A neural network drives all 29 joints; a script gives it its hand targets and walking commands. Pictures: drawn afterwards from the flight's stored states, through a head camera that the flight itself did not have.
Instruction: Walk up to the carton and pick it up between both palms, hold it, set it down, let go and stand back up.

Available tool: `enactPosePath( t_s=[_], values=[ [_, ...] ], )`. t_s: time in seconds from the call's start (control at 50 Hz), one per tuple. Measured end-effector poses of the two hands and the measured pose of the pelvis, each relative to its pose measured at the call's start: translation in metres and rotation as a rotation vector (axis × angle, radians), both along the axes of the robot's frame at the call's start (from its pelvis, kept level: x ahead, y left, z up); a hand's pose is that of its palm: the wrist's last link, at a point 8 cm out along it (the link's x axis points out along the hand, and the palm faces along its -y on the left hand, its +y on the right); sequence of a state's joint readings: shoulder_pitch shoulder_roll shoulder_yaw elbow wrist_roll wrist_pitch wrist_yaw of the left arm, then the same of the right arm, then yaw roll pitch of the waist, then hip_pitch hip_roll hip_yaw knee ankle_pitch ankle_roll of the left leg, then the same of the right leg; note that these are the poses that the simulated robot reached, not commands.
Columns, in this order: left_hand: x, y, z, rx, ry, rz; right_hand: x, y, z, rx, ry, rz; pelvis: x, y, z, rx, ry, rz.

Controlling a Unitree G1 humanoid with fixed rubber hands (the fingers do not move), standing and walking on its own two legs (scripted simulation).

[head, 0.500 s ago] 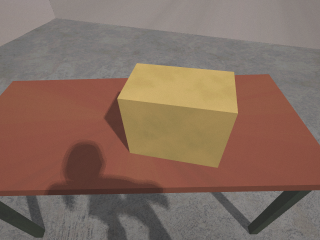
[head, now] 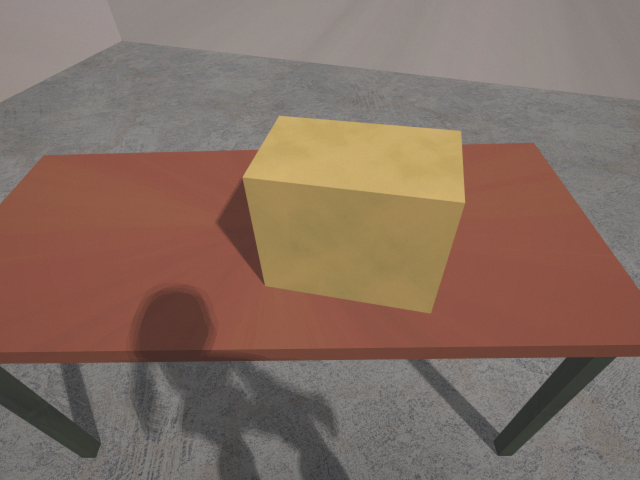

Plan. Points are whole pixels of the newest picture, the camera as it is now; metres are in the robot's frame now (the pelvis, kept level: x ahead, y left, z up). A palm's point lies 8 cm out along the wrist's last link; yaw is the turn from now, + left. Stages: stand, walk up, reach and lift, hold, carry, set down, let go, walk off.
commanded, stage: stand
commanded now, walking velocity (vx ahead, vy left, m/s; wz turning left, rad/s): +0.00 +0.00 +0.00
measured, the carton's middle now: (355, 214) +0.52 -0.03 +0.03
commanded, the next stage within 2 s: none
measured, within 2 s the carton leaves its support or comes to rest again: neither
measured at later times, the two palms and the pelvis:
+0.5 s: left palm out of the picture +0.01 +0.28 -0.12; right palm out of the picture +0.01 -0.29 -0.13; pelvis -0.01 -0.01 +0.00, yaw +0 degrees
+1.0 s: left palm out of the picture +0.06 +0.27 -0.12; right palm out of the picture +0.07 -0.29 -0.12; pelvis +0.01 -0.01 +0.00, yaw +0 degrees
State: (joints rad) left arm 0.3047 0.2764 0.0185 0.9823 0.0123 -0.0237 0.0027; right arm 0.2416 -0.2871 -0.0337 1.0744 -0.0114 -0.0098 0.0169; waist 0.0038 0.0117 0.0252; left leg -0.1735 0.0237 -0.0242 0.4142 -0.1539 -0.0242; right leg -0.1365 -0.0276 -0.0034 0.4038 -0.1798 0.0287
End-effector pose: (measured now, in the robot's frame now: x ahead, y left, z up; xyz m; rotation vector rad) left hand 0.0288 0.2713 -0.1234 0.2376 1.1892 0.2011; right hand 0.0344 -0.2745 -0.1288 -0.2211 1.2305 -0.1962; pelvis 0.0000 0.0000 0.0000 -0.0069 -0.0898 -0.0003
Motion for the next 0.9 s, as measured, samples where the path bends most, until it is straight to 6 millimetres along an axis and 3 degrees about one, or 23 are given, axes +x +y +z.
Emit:
enactPosePath(
  t_s=[0.22,0.38,0.56,0.9],
  values=[
    [-0.019,0.01,0.002,0.028,0.02,0.02,-0.024,-0.013,-0.001,-0.02,0.036,-0.014,-0.013,-0.003,-0.002,-0.002,0.011,0.005],
    [-0.023,0.011,0.003,0.034,0.028,0.027,-0.029,-0.018,-0.001,-0.025,0.05,-0.015,-0.015,-0.006,-0.003,-0.002,0.017,0.006],
    [-0.012,0.004,0.002,0.022,0.013,0.025,-0.016,-0.019,0.0,-0.023,0.032,-0.002,-0.012,-0.009,-0.003,-0.003,0.02,0.008],
    [0.027,-0.002,0.003,0.01,-0.016,0.015,0.023,-0.019,0.004,-0.03,-0.009,0.018,0.007,-0.01,-0.001,-0.003,0.014,0.007]
  ],
)
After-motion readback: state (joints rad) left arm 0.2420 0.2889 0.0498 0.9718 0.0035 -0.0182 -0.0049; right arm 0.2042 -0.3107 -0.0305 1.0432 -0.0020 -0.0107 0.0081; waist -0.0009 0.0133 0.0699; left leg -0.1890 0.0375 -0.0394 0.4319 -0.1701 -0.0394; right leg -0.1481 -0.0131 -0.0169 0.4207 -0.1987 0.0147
